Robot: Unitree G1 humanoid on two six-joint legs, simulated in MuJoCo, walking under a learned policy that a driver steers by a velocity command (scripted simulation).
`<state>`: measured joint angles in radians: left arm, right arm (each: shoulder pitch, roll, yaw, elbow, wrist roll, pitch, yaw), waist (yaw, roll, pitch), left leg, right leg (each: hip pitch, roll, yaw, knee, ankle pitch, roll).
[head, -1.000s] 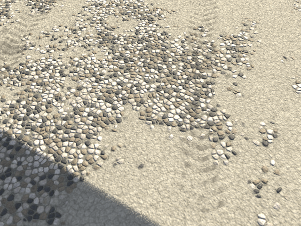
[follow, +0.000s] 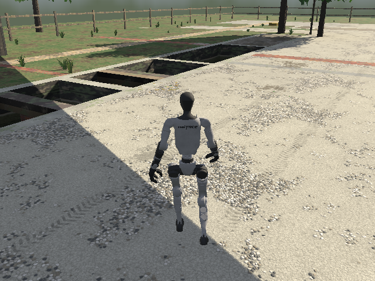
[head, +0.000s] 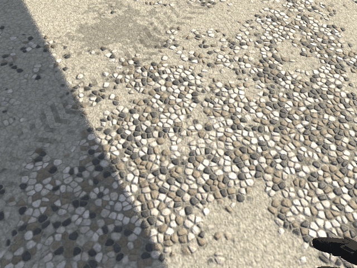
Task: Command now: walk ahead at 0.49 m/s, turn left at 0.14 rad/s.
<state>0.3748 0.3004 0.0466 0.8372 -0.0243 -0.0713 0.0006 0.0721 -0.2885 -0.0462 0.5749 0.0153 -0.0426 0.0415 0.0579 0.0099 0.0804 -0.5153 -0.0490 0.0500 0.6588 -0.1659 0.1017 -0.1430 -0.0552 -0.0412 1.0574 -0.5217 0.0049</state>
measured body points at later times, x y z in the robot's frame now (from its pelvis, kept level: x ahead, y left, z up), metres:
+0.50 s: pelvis +0.29 -0.04 +0.00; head +0.32 -0.05 +0.45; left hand +0.53 +0.15 -0.08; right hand +0.26 -0.33 -0.12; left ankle +0.11 +0.07 -0.71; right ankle +0.39 -0.15 -0.71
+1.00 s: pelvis +0.58 -0.08 +0.01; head +0.60 -0.09 +0.46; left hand +0.77 +0.15 -0.10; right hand +0.65 -0.40 -0.06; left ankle +0.72 -0.03 -0.71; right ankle +0.40 -0.14 -0.69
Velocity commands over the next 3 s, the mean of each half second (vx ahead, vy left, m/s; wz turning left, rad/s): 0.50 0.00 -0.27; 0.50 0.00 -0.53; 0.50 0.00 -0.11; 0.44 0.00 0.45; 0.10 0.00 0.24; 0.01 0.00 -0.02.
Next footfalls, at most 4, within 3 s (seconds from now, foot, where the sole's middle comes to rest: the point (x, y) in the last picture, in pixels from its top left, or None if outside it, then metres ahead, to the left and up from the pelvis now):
0.50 right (240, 267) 0.43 -0.16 -0.75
0.96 left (209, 182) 0.76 -0.05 -0.75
1.46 right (294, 167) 0.84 -0.40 -0.75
1.96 left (257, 102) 1.20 -0.27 -0.75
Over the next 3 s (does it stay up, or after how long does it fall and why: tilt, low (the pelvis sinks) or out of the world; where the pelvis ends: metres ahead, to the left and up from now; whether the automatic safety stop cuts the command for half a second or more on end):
stays up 1.15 -0.39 0.02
